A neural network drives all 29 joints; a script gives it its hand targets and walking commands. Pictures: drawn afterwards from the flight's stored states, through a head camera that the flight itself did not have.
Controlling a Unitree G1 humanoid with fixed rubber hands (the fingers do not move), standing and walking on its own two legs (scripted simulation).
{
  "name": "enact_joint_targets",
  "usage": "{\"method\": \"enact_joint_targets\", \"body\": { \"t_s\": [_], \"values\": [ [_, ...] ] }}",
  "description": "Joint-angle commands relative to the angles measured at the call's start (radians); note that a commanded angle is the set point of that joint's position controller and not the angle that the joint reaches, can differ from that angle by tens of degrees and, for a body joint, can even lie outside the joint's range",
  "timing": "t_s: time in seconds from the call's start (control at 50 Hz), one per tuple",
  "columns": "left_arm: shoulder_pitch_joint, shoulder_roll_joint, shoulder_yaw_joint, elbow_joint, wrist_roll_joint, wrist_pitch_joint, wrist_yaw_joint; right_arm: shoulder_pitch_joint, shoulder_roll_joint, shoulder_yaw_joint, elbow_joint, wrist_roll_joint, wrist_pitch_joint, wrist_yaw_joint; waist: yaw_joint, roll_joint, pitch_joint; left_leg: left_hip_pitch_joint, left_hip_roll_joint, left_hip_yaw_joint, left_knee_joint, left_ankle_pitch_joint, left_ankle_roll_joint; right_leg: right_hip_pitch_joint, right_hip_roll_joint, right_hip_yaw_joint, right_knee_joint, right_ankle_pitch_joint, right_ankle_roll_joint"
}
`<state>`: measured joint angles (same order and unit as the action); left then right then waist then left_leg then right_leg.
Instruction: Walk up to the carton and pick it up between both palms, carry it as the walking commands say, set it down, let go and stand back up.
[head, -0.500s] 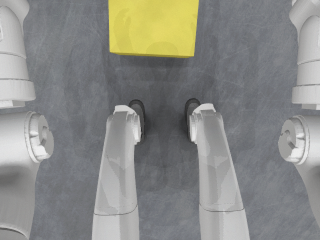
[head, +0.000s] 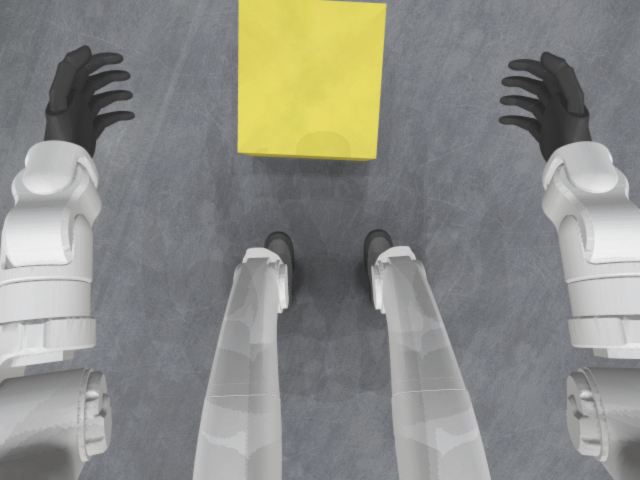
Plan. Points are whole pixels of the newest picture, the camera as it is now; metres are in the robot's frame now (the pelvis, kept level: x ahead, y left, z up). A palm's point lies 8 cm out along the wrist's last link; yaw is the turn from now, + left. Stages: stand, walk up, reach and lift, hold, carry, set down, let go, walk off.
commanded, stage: let go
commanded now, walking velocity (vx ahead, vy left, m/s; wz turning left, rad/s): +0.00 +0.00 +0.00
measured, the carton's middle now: (310, 89) +0.56 +0.03 -0.59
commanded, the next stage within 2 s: stand in 1.02 s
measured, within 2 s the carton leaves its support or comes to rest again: neither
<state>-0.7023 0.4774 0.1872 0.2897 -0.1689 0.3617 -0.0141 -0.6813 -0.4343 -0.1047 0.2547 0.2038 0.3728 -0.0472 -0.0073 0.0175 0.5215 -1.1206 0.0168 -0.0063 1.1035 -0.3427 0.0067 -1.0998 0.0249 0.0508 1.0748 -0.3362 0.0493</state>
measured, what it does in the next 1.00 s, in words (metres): rises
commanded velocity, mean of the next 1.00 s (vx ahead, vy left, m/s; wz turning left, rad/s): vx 0.00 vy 0.00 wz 0.00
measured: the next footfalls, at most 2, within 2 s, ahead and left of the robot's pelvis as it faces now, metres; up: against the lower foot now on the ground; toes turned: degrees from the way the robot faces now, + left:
none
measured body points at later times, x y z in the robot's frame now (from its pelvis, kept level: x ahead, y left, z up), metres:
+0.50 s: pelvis +0.09 +0.00 +0.08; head +0.20 +0.00 +0.51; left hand +0.32 +0.26 +0.00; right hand +0.31 -0.24 +0.00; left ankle +0.09 +0.11 -0.64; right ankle +0.09 -0.14 -0.64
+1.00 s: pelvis +0.13 -0.02 +0.10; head +0.18 -0.03 +0.55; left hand +0.32 +0.22 +0.03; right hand +0.31 -0.26 +0.02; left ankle +0.09 +0.11 -0.64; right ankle +0.09 -0.14 -0.64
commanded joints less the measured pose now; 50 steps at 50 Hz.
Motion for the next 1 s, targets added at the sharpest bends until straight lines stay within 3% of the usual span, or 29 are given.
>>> {"method": "enact_joint_targets", "body": {
  "t_s": [0.0,0.08,0.12,0.16,0.2,0.24,0.32,0.52,0.66,0.82,0.9,0.98],
  "values": [
    [0.139,0.104,-0.029,-0.309,0.03,-0.059,-0.022,0.139,-0.072,-0.039,-0.319,-0.068,-0.068,0.03,0.03,-0.026,-2.057,0.909,-0.076,-0.002,-0.143,0.466,-0.012,0.676,0.058,-0.092,-0.122,0.369,-0.019],
    [0.319,0.037,-0.035,-0.181,0.081,-0.121,-0.045,0.31,-0.009,-0.027,-0.207,-0.114,-0.122,0.053,0.03,-0.037,-1.725,0.824,-0.073,-0.003,-0.215,0.355,-0.003,0.653,0.047,-0.08,-0.188,0.278,-0.019],
    [0.417,-0.027,-0.045,-0.059,0.117,-0.148,-0.06,0.394,0.026,-0.027,-0.064,-0.156,-0.146,0.071,0.013,-0.026,-1.431,0.739,-0.067,0.002,-0.273,0.248,-0.001,0.572,0.038,-0.069,-0.238,0.181,-0.021],
    [0.459,-0.068,-0.052,0.009,0.144,-0.168,-0.072,0.418,0.052,-0.02,0.006,-0.183,-0.169,0.088,0.0,-0.027,-1.184,0.676,-0.056,0.005,-0.346,0.102,0.004,0.512,0.029,-0.068,-0.297,0.047,-0.027],
    [0.509,-0.101,-0.054,0.062,0.162,-0.185,-0.081,0.477,0.076,-0.014,0.077,-0.206,-0.188,0.107,-0.008,-0.028,-1.064,0.669,-0.05,0.019,-0.405,-0.002,0.003,0.522,0.025,-0.075,-0.348,-0.052,-0.028],
    [0.568,-0.121,-0.055,0.078,0.177,-0.209,-0.085,0.549,0.1,-0.007,0.105,-0.221,-0.214,0.123,-0.007,-0.031,-1.014,0.696,-0.053,0.03,-0.444,-0.023,0.001,0.576,0.024,-0.086,-0.388,-0.069,-0.028],
    [0.698,-0.151,-0.072,0.076,0.192,-0.258,-0.079,0.686,0.116,0.007,0.119,-0.229,-0.268,0.131,-0.011,-0.02,-0.952,0.779,-0.059,0.031,-0.496,0.076,-0.012,0.67,0.029,-0.09,-0.45,0.024,-0.025],
    [0.958,-0.208,-0.144,0.015,0.151,-0.35,-0.056,0.953,0.117,0.041,0.063,-0.194,-0.371,0.126,-0.009,0.001,-0.853,1.04,-0.082,0.003,-0.609,0.565,-0.031,0.865,0.051,-0.058,-0.572,0.445,-0.018],
    [1.009,-0.182,-0.166,0.033,0.144,-0.353,-0.055,0.992,0.121,0.045,0.044,-0.195,-0.379,0.128,-0.003,-0.037,-0.786,1.109,-0.094,0.007,-0.675,0.56,-0.039,0.938,0.045,-0.035,-0.626,0.55,-0.008],
    [1.04,-0.17,-0.184,0.069,0.167,-0.32,-0.064,1.001,0.121,0.039,0.069,-0.212,-0.34,0.122,-0.005,-0.115,-0.732,1.111,-0.118,0.026,-0.709,0.468,-0.018,0.993,0.022,-0.007,-0.656,0.673,0.018],
    [1.036,-0.171,-0.192,0.071,0.179,-0.312,-0.064,0.993,0.121,0.045,0.078,-0.22,-0.331,0.116,-0.004,-0.132,-0.724,1.097,-0.127,0.024,-0.707,0.444,-0.011,1.02,0.012,0.006,-0.656,0.727,0.019],
    [1.039,-0.177,-0.188,0.068,0.19,-0.308,-0.043,0.988,0.105,0.047,0.096,-0.211,-0.332,0.099,0.013,-0.114,-0.736,1.105,-0.13,0.025,-0.701,0.476,-0.015,1.034,0.015,0.011,-0.647,0.763,0.008]
  ]
}}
